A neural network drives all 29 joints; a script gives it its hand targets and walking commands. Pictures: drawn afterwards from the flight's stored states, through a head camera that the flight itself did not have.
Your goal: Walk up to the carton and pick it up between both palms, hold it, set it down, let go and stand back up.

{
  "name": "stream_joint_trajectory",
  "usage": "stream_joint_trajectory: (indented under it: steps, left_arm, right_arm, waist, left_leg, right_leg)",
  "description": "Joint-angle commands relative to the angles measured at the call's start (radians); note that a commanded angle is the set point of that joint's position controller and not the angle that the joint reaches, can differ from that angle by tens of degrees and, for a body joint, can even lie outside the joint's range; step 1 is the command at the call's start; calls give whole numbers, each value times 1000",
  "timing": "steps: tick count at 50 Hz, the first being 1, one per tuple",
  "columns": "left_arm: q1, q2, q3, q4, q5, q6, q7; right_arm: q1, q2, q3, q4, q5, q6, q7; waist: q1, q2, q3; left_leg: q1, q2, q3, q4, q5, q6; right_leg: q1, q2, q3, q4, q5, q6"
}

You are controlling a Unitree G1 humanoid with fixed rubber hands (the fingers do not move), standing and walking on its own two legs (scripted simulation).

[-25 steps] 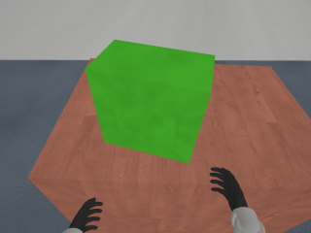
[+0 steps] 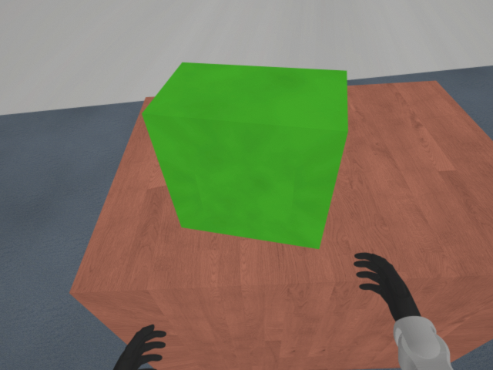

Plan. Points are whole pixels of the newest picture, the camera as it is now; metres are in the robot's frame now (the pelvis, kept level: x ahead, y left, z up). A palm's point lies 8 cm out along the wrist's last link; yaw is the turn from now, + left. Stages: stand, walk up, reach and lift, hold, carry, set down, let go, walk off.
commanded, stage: stand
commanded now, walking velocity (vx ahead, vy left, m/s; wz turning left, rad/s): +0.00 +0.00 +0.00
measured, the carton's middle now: (253, 159) +0.49 +0.02 +0.08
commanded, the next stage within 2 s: none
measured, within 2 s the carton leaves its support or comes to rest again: neither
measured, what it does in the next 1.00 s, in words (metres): shifts its weight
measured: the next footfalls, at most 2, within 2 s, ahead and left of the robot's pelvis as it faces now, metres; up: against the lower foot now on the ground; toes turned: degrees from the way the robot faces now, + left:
none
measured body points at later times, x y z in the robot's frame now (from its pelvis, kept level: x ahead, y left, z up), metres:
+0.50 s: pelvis +0.02 +0.04 +0.00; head +0.02 +0.04 +0.45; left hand +0.17 +0.26 -0.11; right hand +0.25 -0.20 +0.00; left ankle +0.02 +0.11 -0.73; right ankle +0.05 -0.10 -0.73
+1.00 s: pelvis +0.03 +0.06 -0.01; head +0.04 +0.07 +0.44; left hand +0.20 +0.27 -0.12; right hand +0.25 -0.19 +0.00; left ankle +0.02 +0.11 -0.73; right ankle +0.05 -0.10 -0.73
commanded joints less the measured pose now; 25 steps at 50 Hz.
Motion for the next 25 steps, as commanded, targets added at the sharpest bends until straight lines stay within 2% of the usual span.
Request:
stream_joint_trajectory:
  steps: [1,3,5,6,7,8,9,10,11,13,14,15,16,17,18,20,21,22,23,24,25]
  left_arm:
    - [3,119,31,-58,5,-34,8]
    - [-27,117,30,-58,6,-37,11]
    - [-34,103,26,-55,4,-38,12]
    - [-28,75,19,-46,3,-36,12]
    - [-49,87,18,-47,3,-40,12]
    - [-17,74,18,-30,-1,-34,13]
    - [-20,84,23,-32,1,-31,16]
    - [-22,76,21,-31,-5,-25,15]
    - [-32,77,20,-38,-6,-27,11]
    - [-22,94,28,-30,0,-23,14]
    - [-8,99,29,-22,-1,-23,13]
    - [-11,100,34,-11,0,-22,22]
    - [-20,97,31,-10,1,-20,24]
    - [-1,75,26,-8,3,-22,22]
    - [-21,97,32,-13,-1,-18,21]
    - [-28,98,32,-15,-5,-15,26]
    - [-42,72,29,-9,-3,-14,25]
    - [-43,68,24,-12,-3,-14,25]
    - [-49,91,28,-16,-7,-16,24]
    - [-43,85,31,-7,-5,-14,25]
    - [-37,72,28,-2,-8,-12,22]
  right_arm:
    - [71,-88,-37,84,-12,64,-7]
    - [101,-73,-38,94,-5,63,-5]
    - [97,-87,-46,98,-3,67,-9]
    - [94,-89,-50,98,-10,68,-15]
    - [99,-79,-44,99,1,67,-9]
    - [74,-80,-43,92,-9,67,-12]
    - [90,-82,-46,93,-11,67,-15]
    - [74,-91,-46,85,-11,68,-18]
    - [64,-92,-47,83,-6,67,-15]
    - [65,-83,-46,83,-4,72,-19]
    - [88,-70,-45,85,-5,69,-15]
    - [81,-58,-39,83,-3,69,-24]
    - [71,-67,-40,84,-3,70,-26]
    - [86,-57,-40,90,0,71,-28]
    - [81,-55,-40,78,5,73,-27]
    - [77,-53,-36,71,0,75,-28]
    - [75,-75,-42,73,-4,75,-33]
    - [76,-81,-45,64,-4,72,-31]
    - [77,-92,-50,63,-5,74,-31]
    - [77,-90,-49,63,-3,74,-29]
    - [72,-83,-41,65,-7,73,-30]
  waist:
    - [14,76,32]
    - [-11,11,27]
    - [-12,72,19]
    - [-14,63,-2]
    - [-19,40,12]
    - [4,37,16]
    - [-11,46,20]
    - [3,40,31]
    - [0,75,31]
    - [2,44,29]
    - [-2,75,20]
    - [5,62,25]
    - [4,73,33]
    - [1,105,21]
    - [1,81,30]
    - [10,73,46]
    - [-1,43,44]
    - [-6,81,26]
    - [2,80,45]
    - [-3,55,37]
    - [7,42,26]
  left_leg:
    - [-90,77,-140,-181,-184,14]
    - [-61,69,-127,-149,-124,12]
    - [-33,70,-123,-144,-108,15]
    - [-4,75,-116,-141,-104,24]
    - [-28,82,-136,-153,-114,17]
    - [-59,92,-144,-171,-141,32]
    - [-75,90,-142,-181,-171,24]
    - [-88,86,-142,-185,-180,27]
    - [-80,86,-141,-193,-175,26]
    - [-73,87,-131,-177,-143,31]
    - [-56,75,-118,-171,-115,28]
    - [-52,79,-118,-173,-119,30]
    - [-38,79,-114,-167,-88,36]
    - [-34,74,-113,-178,-100,34]
    - [-50,82,-128,-177,-100,38]
    - [-48,84,-109,-170,-100,37]
    - [-33,85,-113,-172,-89,40]
    - [-24,85,-109,-164,-48,38]
    - [-39,80,-107,-172,-40,34]
    - [-40,80,-108,-172,-53,34]
    - [-18,82,-104,-158,-43,39]
  right_leg:
    - [8,-63,90,-63,-19,41]
    - [-6,-80,102,-71,-17,32]
    - [-23,-76,110,-70,-7,33]
    - [-25,-74,102,-69,23,38]
    - [-26,-71,94,-50,11,40]
    - [4,-59,79,-45,26,48]
    - [10,-64,81,-40,23,50]
    - [3,-56,78,-37,10,53]
    - [13,-56,68,-23,24,52]
    - [11,-61,74,-24,43,59]
    - [13,-71,89,-31,52,53]
    - [13,-65,73,-28,42,58]
    - [-2,-60,72,-26,57,59]
    - [9,-62,75,-16,47,60]
    - [13,-62,77,-19,40,64]
    - [4,-64,76,-25,46,63]
    - [3,-58,69,-24,52,64]
    - [11,-65,79,-18,61,62]
    - [15,-62,71,-17,66,66]
    - [20,-57,71,-11,64,64]
    - [15,-58,68,-20,54,65]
